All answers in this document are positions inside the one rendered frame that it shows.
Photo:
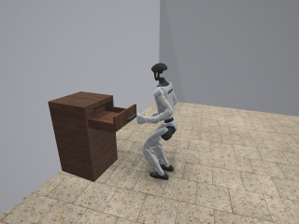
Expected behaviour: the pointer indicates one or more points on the right robot upper arm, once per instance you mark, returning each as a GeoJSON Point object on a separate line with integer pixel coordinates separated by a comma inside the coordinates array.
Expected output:
{"type": "Point", "coordinates": [174, 96]}

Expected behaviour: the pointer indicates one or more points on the drawer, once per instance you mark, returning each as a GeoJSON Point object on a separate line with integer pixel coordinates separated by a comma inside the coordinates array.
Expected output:
{"type": "Point", "coordinates": [109, 118]}

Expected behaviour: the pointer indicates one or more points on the handle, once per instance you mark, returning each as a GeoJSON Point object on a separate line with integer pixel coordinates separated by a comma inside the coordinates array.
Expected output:
{"type": "Point", "coordinates": [133, 116]}

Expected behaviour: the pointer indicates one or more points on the cabinet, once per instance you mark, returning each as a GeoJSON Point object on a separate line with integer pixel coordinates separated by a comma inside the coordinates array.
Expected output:
{"type": "Point", "coordinates": [83, 151]}

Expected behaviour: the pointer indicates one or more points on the robot left hand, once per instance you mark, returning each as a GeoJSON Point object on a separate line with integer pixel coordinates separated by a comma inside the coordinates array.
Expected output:
{"type": "Point", "coordinates": [140, 118]}

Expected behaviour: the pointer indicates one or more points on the robot left shin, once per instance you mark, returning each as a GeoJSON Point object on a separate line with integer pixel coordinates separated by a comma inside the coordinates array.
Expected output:
{"type": "Point", "coordinates": [152, 160]}

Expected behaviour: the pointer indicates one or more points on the robot right hand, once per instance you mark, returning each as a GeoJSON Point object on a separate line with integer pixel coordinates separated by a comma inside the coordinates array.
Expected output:
{"type": "Point", "coordinates": [155, 114]}

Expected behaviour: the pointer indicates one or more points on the left robot upper arm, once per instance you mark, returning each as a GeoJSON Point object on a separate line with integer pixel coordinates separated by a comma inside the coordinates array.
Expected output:
{"type": "Point", "coordinates": [159, 95]}

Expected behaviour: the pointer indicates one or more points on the robot torso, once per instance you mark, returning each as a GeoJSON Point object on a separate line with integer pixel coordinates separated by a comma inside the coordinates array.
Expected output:
{"type": "Point", "coordinates": [168, 93]}

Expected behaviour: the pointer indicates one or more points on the robot left forearm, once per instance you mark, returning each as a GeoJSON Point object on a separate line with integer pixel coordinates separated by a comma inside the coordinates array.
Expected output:
{"type": "Point", "coordinates": [163, 116]}

